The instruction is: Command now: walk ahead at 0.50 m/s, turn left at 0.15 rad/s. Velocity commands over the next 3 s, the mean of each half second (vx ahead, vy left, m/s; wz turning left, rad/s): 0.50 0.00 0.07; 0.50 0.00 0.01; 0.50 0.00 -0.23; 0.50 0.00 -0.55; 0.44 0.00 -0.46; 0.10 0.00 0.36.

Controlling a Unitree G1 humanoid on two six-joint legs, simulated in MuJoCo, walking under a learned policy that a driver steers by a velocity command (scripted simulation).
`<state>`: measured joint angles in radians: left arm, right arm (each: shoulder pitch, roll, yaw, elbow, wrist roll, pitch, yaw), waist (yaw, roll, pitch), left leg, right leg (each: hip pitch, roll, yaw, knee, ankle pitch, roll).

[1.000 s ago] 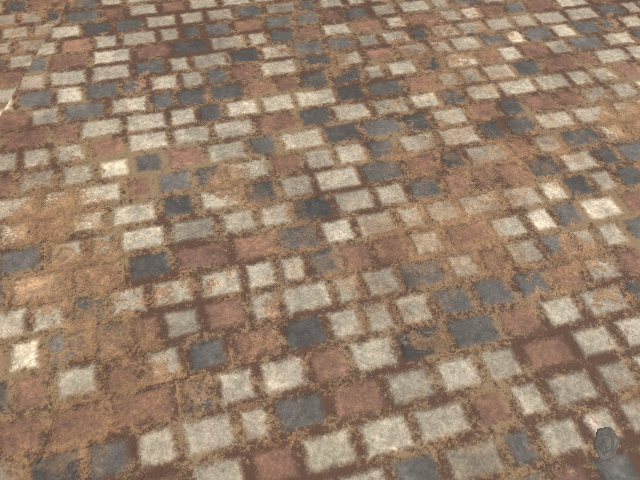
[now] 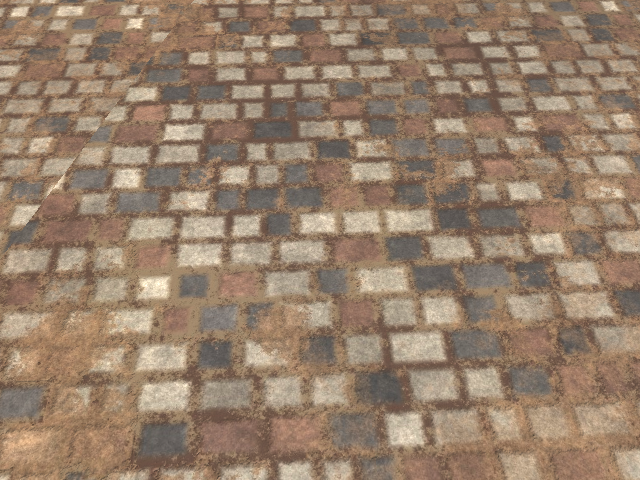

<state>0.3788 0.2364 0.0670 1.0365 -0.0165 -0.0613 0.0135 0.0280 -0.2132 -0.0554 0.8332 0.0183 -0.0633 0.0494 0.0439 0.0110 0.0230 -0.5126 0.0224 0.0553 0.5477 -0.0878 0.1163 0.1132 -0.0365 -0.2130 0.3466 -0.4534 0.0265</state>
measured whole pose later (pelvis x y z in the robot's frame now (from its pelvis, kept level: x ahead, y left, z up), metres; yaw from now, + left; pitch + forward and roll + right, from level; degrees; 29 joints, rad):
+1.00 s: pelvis +0.55 -0.03 +0.02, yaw +1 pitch +2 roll -2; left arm 0.35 0.23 0.06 1.02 -0.01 -0.08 0.00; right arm 0.03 -0.24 -0.06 0.89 0.02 -0.07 0.01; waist 0.07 0.03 0.01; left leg -0.64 0.10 -0.01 0.58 0.06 0.02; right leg 0.03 0.05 -0.06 0.19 -0.26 -0.04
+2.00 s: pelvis +1.11 -0.07 +0.03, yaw -25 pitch +2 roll +0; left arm 0.31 0.25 0.08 0.82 -0.02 -0.05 0.00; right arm 0.02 -0.28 -0.07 0.79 -0.01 -0.10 -0.01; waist 0.06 0.03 0.03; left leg -0.66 0.10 -0.10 0.70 -0.04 -0.06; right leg -0.15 0.11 0.11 0.34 -0.22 -0.09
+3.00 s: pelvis +1.43 -0.19 +0.00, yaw -23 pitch +1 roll -2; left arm 0.11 0.29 0.08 0.77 0.00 0.02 0.04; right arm 0.20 -0.31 -0.08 0.74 -0.01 0.05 0.00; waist -0.01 -0.01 0.01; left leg -0.37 0.02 0.03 0.65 -0.34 0.04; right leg -0.40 -0.11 -0.14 0.69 -0.37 0.04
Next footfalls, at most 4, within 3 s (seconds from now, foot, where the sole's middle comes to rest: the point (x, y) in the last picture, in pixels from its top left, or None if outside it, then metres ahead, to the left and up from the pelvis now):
0.54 right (408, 467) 0.49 -0.13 -0.76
1.10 left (295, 329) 0.80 0.12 -0.76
1.68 right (398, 238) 1.09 -0.13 -0.76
2.16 left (368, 147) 1.43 -0.06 -0.76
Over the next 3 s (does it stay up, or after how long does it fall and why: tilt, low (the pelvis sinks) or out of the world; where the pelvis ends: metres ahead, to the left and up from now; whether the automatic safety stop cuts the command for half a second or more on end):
stays up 1.43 -0.19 0.00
